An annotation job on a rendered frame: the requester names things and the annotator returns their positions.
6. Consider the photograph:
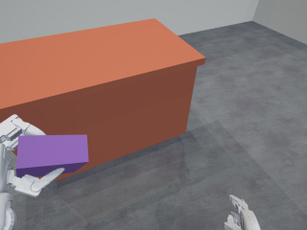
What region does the table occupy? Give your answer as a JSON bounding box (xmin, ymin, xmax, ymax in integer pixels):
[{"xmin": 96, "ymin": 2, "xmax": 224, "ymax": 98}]
[{"xmin": 0, "ymin": 18, "xmax": 206, "ymax": 182}]

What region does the sponge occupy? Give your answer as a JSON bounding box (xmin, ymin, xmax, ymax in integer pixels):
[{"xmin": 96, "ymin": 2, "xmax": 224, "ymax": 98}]
[{"xmin": 16, "ymin": 134, "xmax": 89, "ymax": 178}]

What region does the left robot forearm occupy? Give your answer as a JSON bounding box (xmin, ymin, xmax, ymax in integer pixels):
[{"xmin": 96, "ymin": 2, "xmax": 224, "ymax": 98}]
[{"xmin": 0, "ymin": 193, "xmax": 17, "ymax": 230}]

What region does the right robot hand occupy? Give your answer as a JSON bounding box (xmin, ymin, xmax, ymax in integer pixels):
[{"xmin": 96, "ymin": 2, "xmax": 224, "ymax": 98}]
[{"xmin": 224, "ymin": 195, "xmax": 261, "ymax": 230}]

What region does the left robot hand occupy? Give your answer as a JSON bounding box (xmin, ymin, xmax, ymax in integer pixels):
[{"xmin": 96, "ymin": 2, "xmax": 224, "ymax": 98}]
[{"xmin": 0, "ymin": 114, "xmax": 65, "ymax": 197}]

